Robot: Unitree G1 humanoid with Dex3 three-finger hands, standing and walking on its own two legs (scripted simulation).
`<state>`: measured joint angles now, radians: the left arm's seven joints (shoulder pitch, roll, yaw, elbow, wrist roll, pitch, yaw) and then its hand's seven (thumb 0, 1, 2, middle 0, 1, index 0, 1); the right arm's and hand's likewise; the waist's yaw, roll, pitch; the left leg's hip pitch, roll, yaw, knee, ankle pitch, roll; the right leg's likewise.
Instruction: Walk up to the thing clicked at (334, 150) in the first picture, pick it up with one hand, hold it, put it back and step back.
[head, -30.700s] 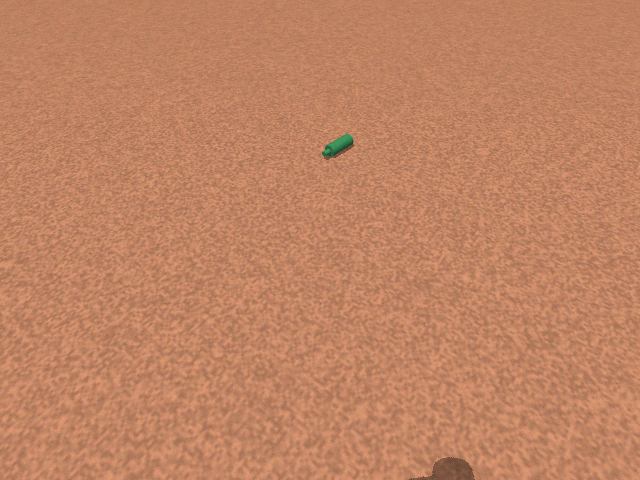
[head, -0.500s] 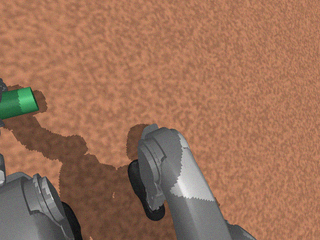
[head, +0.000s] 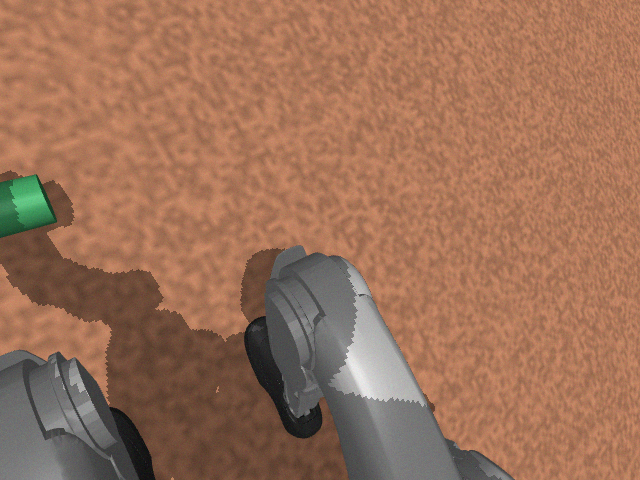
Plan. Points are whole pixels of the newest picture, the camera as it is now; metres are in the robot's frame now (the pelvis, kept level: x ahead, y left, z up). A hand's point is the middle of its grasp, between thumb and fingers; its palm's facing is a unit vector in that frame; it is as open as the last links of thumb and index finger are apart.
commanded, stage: open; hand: left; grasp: from above
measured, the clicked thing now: out of the picture +0.47 +0.25 -0.27
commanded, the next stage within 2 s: withdraw in 0.74 s
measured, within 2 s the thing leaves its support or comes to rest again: neither
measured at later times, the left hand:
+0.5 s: hand out of the picture +0.47 +0.26 -0.25, palm faces -0.46 -0.08 -0.88, open 11.5 cm
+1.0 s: hand out of the picture +0.47 +0.25 -0.24, palm faces -0.43 -0.09 -0.90, open 13.1 cm
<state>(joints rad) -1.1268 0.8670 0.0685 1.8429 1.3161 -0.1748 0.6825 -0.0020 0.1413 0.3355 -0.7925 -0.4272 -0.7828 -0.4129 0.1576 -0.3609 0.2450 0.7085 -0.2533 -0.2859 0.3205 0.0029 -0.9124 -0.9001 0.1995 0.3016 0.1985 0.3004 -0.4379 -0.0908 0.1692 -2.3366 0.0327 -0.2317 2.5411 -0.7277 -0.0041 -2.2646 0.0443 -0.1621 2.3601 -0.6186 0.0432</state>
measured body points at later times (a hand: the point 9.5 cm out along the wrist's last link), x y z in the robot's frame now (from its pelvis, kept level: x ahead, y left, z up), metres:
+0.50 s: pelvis +0.00 +0.00 +0.00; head +0.29 +0.11 +0.33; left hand +0.49 +0.26 -0.20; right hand +0.02 -0.24 -0.05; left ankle +0.06 +0.13 -0.27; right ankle +0.12 -0.11 -0.27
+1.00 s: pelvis +0.00 +0.00 +0.01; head +0.28 +0.10 +0.34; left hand +0.49 +0.26 -0.19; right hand +0.01 -0.25 -0.05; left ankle +0.06 +0.13 -0.27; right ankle +0.12 -0.11 -0.27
